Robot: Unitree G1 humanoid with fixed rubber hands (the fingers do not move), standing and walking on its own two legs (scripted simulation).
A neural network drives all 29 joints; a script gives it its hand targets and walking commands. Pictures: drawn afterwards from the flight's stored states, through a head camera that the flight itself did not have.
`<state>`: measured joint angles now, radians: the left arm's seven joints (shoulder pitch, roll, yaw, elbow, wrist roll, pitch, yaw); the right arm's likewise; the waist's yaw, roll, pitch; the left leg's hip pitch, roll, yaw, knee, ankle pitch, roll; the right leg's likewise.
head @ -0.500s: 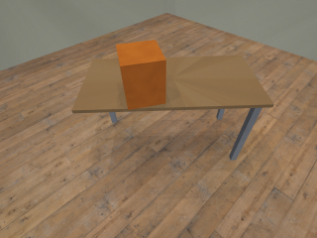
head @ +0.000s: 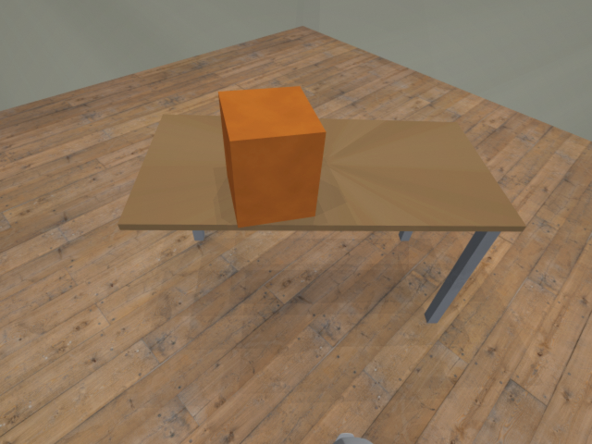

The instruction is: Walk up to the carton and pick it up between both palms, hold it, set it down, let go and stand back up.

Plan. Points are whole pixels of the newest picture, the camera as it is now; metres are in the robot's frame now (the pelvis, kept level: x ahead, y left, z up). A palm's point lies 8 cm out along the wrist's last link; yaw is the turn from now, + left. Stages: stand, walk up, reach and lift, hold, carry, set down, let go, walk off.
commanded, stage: walk up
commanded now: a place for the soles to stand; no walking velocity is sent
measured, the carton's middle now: (268, 157) +0.78 +0.05 -0.06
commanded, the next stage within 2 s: none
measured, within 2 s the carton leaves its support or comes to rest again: neither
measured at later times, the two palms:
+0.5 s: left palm (47, 414) +0.23 +0.37 -0.13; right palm (458, 364) +0.29 -0.28 -0.12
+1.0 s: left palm (102, 309) +0.40 +0.35 -0.13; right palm (437, 301) +0.42 -0.29 -0.13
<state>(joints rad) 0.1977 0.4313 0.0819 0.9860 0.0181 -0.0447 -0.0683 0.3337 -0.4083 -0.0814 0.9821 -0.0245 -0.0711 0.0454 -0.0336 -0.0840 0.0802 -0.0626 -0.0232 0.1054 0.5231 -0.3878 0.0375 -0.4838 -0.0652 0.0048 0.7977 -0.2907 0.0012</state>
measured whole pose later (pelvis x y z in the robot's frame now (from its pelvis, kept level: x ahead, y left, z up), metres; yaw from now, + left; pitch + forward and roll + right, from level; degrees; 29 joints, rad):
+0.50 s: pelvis +0.19 +0.03 -0.03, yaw +2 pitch -4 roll +1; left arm 0.25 0.45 0.06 0.91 0.02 -0.05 -0.02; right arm 0.23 -0.41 -0.07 0.87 -0.02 -0.09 0.04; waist 0.02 -0.05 0.11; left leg -0.39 0.00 0.07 0.84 -0.39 0.04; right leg -0.44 -0.07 0.02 1.15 -0.50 -0.04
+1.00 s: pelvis +0.33 +0.03 -0.04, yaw +2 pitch -4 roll -2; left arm 0.21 0.40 0.04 0.85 0.01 -0.07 0.00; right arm 0.22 -0.44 -0.05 0.89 0.00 -0.07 0.00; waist 0.02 0.05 0.14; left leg -0.48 0.08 0.03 0.90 -0.38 0.02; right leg -0.40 -0.02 -0.12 0.87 -0.41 -0.03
